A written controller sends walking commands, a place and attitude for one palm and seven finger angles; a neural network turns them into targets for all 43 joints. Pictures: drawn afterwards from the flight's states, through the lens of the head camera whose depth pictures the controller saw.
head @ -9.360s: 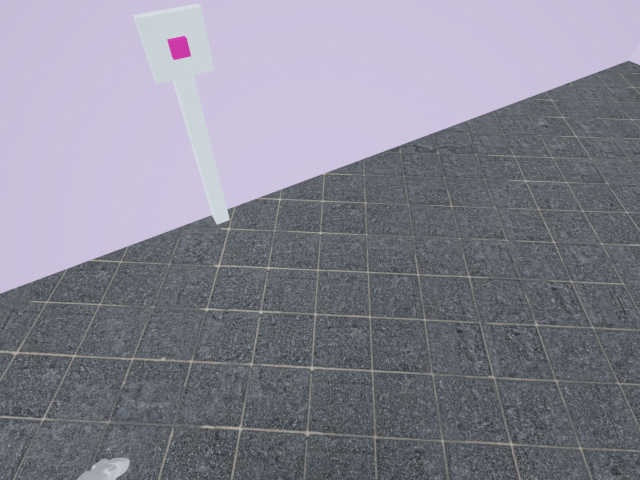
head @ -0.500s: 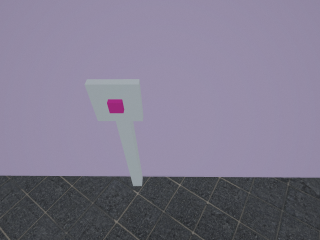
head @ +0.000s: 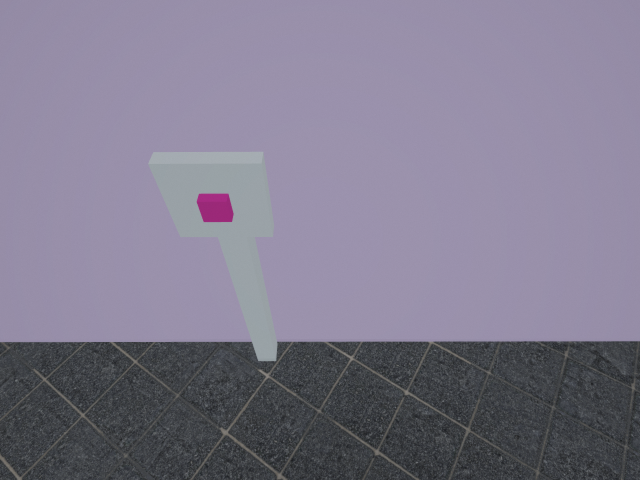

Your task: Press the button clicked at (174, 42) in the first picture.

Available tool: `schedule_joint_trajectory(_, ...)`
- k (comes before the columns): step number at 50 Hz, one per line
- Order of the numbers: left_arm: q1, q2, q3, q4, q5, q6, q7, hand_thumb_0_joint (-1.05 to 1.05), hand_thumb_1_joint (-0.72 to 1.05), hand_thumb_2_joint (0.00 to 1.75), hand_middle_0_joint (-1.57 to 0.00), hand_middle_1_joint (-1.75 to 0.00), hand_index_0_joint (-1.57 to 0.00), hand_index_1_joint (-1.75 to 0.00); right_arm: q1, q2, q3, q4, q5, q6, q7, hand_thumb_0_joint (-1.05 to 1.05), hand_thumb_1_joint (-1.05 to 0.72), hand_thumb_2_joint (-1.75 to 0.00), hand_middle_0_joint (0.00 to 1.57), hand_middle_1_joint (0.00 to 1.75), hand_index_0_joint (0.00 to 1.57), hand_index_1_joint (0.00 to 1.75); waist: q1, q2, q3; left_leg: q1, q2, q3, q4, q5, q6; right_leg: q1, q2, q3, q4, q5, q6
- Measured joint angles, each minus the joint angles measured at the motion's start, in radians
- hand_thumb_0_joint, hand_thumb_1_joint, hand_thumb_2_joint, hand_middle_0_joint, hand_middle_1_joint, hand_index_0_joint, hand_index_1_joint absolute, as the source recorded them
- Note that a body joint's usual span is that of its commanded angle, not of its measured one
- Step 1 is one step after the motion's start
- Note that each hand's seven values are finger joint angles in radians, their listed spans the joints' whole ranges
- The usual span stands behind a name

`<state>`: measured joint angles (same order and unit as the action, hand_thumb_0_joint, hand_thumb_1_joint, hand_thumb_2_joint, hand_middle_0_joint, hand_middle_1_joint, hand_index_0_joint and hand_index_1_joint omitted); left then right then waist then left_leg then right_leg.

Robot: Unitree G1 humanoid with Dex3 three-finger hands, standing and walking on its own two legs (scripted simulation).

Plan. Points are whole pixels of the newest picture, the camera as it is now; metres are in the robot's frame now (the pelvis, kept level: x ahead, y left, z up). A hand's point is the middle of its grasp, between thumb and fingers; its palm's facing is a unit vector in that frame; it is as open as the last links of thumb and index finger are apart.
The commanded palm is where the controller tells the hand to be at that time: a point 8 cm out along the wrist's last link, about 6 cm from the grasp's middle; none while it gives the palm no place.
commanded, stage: look again from close up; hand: left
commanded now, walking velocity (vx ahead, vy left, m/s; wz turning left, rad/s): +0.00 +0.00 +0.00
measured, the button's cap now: (216, 206) +0.53 +0.22 -0.01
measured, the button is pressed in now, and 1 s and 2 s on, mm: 0 0 0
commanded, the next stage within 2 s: raise the hand and make a fist in 0.38 s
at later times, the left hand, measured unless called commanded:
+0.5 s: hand out of the picture +0.04 +0.16 -0.18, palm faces +0.03 -0.98 -0.21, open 7.3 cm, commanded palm +0.12 +0.21 -0.07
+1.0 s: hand (196, 471) +0.14 +0.17 -0.07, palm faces +0.13 -0.99 -0.03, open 4.7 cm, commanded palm +0.14 +0.22 -0.05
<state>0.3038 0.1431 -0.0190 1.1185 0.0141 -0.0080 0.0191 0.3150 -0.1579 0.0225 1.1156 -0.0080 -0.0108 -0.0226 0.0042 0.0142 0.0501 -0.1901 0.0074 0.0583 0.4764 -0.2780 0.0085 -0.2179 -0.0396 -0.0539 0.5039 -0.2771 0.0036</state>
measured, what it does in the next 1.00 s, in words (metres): lowers itself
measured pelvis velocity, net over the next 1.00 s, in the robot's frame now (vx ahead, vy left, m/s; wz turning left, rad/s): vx -0.03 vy -0.02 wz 0.04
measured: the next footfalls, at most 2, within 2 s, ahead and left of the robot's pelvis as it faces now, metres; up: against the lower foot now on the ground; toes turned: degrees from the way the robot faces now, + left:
none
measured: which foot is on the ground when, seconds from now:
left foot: down 0.00-1.00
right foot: down 0.00-1.00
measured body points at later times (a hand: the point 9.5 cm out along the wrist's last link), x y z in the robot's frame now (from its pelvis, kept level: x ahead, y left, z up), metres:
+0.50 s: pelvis +0.03 -0.02 +0.00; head +0.05 -0.02 +0.45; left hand +0.04 +0.21 -0.16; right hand +0.04 -0.24 -0.16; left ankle -0.01 +0.11 -0.74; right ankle -0.01 -0.12 -0.74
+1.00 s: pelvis -0.03 -0.02 -0.10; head +0.03 -0.01 +0.34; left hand +0.13 +0.22 -0.06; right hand +0.23 -0.24 -0.14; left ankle -0.01 +0.11 -0.74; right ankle -0.01 -0.12 -0.74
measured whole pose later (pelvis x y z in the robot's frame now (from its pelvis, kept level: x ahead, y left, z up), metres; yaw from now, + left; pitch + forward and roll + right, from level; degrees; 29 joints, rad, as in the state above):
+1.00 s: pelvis -0.03 -0.02 -0.10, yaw +2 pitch +14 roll -1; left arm 0.49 0.16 0.12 0.00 -0.21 -0.49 -0.21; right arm 0.11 -0.23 -0.04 0.46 0.01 -0.20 -0.04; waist 0.05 -0.02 -0.13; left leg -0.92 0.05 -0.02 1.23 -0.56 -0.03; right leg -0.91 -0.03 -0.11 1.21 -0.55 -0.04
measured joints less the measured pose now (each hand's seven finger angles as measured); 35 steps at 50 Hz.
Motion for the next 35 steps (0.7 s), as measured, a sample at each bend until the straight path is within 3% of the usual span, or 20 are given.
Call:
schedule_joint_trajectory(8,-0.027,-0.008,0.005,0.012,0.003,-0.005,0.007,0.01,0.92,0.90,-0.20,-0.29,-0.20,-0.30,-0.034,0.022,-0.001,0.016,-0.003,-0.006,-0.011,0.01,-0.91,-0.90,0.20,0.30,0.20,0.30,0.001,-0.009,-0.004,0.020,0.013,-0.005,0.002,-0.020,-0.014,0.019,0.013,-0.005,0.003,-0.022,-0.012)
schedule_joint_trajectory(25,-0.048,0.012,0.020,-0.002,0.003,-0.018,0.016,0.00,0.92,0.90,-0.20,-0.29,-0.20,-0.30,-0.061,-0.001,-0.012,0.013,-0.002,-0.002,-0.015,0.01,-0.92,-0.90,0.20,0.30,0.20,0.30,0.004,-0.006,-0.014,0.025,0.035,-0.018,0.022,-0.047,-0.031,0.046,0.033,-0.024,-0.010,-0.048,-0.025)
schedule_joint_trajectory(26,0.003,0.012,0.029,-0.161,-0.037,0.044,0.024,0.01,0.93,0.90,-0.20,-0.30,-0.21,-0.30,-0.049,-0.009,-0.010,-0.027,0.011,-0.012,-0.019,0.02,-0.92,-0.90,0.20,0.30,0.20,0.30,0.007,-0.003,-0.010,0.016,0.039,-0.015,0.037,-0.053,-0.027,0.040,0.037,-0.022,-0.007,-0.046,-0.024)
schedule_joint_trajectory(27,0.067,0.017,0.042,-0.351,-0.062,0.056,0.035,0.02,0.94,0.90,-0.20,-0.30,-0.21,-0.30,-0.026,-0.017,-0.012,-0.072,0.016,-0.056,-0.032,0.02,-0.92,-0.90,0.20,0.30,0.20,0.30,0.016,-0.002,-0.012,0.020,0.040,-0.009,0.026,-0.060,-0.027,0.029,0.037,-0.015,0.005,-0.049,-0.025)
schedule_joint_trajectory(29,0.152,0.024,0.045,-0.643,-0.106,0.007,0.074,0.02,0.95,0.90,-0.22,-0.31,-0.22,-0.32,0.000,-0.032,-0.026,-0.145,0.032,-0.149,-0.052,0.02,-0.92,-0.90,0.20,0.30,0.20,0.30,0.011,-0.001,-0.034,0.001,0.025,-0.010,0.028,-0.059,-0.029,0.000,0.021,-0.016,0.037,-0.065,-0.023)
schedule_joint_trajectory(31,0.152,0.015,0.061,-0.821,-0.132,-0.058,0.075,0.02,0.95,0.90,-0.24,-0.33,-0.24,-0.34,-0.010,-0.056,-0.047,-0.217,0.031,-0.207,-0.054,0.02,-0.92,-0.90,0.20,0.30,0.20,0.30,-0.010,0.015,-0.058,-0.062,0.014,-0.029,0.077,-0.065,-0.025,-0.050,0.007,-0.033,0.079,-0.080,-0.018)
schedule_joint_trajectory(35,0.074,-0.009,0.124,-0.937,-0.175,-0.301,-0.037,0.01,0.94,0.90,-0.30,-0.41,-0.30,-0.41,-0.093,-0.085,-0.085,-0.349,0.011,-0.248,-0.027,0.02,-0.91,-0.90,0.20,0.30,0.20,0.30,-0.020,0.007,-0.136,-0.270,0.012,-0.025,0.243,-0.112,-0.024,-0.263,-0.005,-0.025,0.250,-0.128,-0.020)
